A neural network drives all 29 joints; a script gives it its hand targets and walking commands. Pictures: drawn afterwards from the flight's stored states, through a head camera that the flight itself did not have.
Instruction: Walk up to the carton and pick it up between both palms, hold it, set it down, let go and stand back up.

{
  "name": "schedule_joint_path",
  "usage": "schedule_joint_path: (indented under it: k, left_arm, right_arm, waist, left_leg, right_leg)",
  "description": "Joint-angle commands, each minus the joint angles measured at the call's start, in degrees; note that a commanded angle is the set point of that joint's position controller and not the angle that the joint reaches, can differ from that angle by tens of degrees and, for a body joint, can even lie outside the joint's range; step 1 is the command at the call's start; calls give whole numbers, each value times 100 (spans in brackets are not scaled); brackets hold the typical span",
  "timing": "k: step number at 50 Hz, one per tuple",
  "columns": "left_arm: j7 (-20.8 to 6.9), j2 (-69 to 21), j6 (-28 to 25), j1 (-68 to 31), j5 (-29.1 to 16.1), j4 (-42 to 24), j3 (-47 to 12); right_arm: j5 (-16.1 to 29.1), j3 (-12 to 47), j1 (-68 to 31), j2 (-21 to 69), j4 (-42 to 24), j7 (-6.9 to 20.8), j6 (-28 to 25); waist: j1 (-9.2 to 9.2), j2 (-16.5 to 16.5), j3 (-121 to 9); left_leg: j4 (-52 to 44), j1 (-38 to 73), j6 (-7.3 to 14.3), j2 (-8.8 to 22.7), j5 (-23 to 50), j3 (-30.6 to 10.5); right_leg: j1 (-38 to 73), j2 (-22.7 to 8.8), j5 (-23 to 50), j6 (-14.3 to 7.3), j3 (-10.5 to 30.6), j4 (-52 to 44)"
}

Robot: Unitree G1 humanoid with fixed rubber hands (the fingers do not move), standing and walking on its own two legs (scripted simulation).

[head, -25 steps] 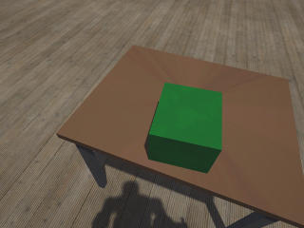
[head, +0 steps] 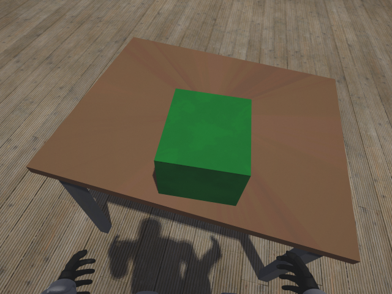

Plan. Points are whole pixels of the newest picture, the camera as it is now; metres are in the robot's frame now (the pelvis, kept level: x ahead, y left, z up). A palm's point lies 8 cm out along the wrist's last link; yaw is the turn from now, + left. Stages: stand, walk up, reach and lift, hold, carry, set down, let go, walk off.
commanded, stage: reach and lift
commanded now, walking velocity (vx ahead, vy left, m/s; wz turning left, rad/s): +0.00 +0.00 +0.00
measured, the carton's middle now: (205, 146) +0.48 +0.01 -0.04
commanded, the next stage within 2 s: none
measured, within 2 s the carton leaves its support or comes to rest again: neither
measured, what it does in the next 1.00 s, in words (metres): stands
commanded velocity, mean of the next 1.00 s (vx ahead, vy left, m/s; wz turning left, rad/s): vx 0.00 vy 0.00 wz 0.00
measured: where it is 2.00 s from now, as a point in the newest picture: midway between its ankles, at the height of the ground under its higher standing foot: outside the picture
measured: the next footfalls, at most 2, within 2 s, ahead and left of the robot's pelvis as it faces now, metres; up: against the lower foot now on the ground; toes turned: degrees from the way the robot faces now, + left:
none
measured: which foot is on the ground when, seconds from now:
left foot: down 0.00-1.00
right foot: down 0.00-1.00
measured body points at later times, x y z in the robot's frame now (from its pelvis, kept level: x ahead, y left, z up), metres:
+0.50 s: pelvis +0.01 +0.03 +0.02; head +0.02 +0.05 +0.47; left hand +0.17 +0.28 -0.08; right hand +0.18 -0.18 -0.07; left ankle +0.01 +0.16 -0.72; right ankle +0.03 -0.08 -0.72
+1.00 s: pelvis +0.02 +0.04 +0.02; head +0.02 +0.05 +0.47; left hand +0.21 +0.27 -0.05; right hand +0.21 -0.18 -0.05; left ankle +0.01 +0.16 -0.72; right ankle +0.03 -0.08 -0.72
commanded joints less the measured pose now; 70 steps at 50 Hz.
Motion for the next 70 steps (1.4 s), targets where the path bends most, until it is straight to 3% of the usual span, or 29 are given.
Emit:
schedule_joint_path:
  k: [1, 5, 9, 14, 17, 20, 26, 34, 39, 55, 70]
  left_arm:
    - [100, 1181, -665, -875, -58, -1147, 365]
    - [49, 1131, -1085, -318, -281, -1256, 207]
    - [-48, 965, -1406, 405, -382, -1015, 120]
    - [-31, 805, -1686, 245, -532, -828, -142]
    - [54, 725, -1858, 48, -616, -826, -297]
    - [158, 624, -2069, 22, -629, -855, -400]
    - [330, 381, -2451, 123, -614, -830, -572]
    - [454, 230, -2907, 210, -739, -800, -787]
    - [483, 256, -3274, 21, -870, -742, -882]
    - [227, 544, -4683, -505, -1286, -78, -997]
    - [159, 676, -5605, -1714, -1600, 569, -1114]
  right_arm:
    - [-53, -123, -606, -135, -1004, -129, -545]
    - [128, -106, -94, -245, -717, -268, -1021]
    - [247, -86, 213, -401, -308, -323, -1467]
    - [122, -211, -23, -321, -338, -285, -1689]
    - [78, -314, -140, -273, -502, -197, -1684]
    - [136, -373, -101, -305, -556, -92, -1689]
    - [254, -486, -57, -435, -534, 76, -1766]
    - [361, -648, -157, -502, -670, 146, -1909]
    - [441, -667, -274, -442, -684, 135, -2039]
    - [982, -359, -701, -362, -470, -21, -2853]
    - [1400, -84, -1706, -337, -232, -117, -3391]
  waist:
    - [47, 465, -1568]
    - [-97, 612, -1865]
    - [-139, 427, -1689]
    - [-83, 265, -1136]
    - [-34, 375, -960]
    - [-17, 579, -957]
    - [-2, 742, -963]
    - [71, 591, -953]
    - [23, 503, -958]
    - [-132, 502, -1376]
    - [-303, 466, -1822]
  left_leg:
    - [-305, -1141, 229, -274, 547, 682]
    - [-467, -519, 190, -377, 1272, 576]
    - [-754, 183, 133, -508, 2020, 430]
    - [-1155, 338, 200, -467, 1677, 414]
    - [-1340, 299, 222, -403, 1346, 400]
    - [-1458, 357, 174, -359, 1305, 364]
    - [-1579, 495, 81, -299, 1330, 296]
    - [-1600, 442, 31, -253, 1339, 266]
    - [-1533, 392, 48, -250, 1239, 277]
    - [-1028, 161, 42, -333, 1637, 182]
    - [-526, -327, 45, -397, 1268, 62]
  right_leg:
    - [1377, -564, 637, 417, 886, -678]
    - [1667, -426, 1911, 465, 623, -653]
    - [1836, -259, 2496, 525, 373, -998]
    - [1546, -78, 1316, 384, 255, -1471]
    - [1391, -41, 699, 281, 251, -1620]
    - [1406, -8, 559, 206, 258, -1661]
    - [1402, 48, 536, 120, 283, -1715]
    - [1432, 80, 594, 82, 340, -1714]
    - [1375, 35, 607, 73, 420, -1668]
    - [1606, -39, 1507, 132, 635, -1181]
    - [1243, -46, 1499, 225, 697, -683]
